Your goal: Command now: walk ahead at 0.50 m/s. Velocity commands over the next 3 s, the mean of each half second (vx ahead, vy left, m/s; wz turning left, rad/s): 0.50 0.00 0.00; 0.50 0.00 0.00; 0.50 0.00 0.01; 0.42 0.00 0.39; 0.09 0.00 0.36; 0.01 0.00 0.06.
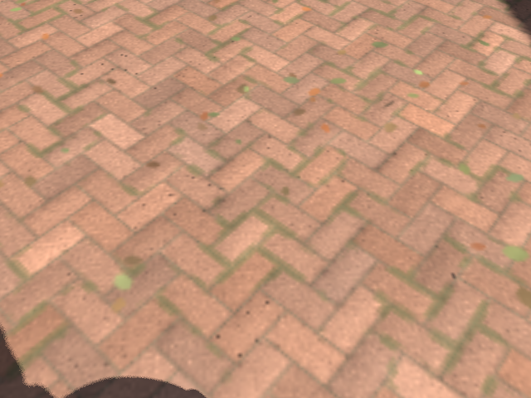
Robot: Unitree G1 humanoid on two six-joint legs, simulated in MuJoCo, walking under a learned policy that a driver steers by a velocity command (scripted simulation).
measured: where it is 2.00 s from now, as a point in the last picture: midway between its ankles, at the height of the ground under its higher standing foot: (268, 218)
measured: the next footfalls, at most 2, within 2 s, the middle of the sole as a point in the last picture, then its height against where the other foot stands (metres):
right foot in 0.24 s outside the picture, level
left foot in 0.78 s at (237, 356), level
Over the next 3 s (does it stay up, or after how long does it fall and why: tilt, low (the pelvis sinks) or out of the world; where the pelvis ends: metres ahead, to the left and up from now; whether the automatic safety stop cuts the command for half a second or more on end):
stays up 1.17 -0.01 0.00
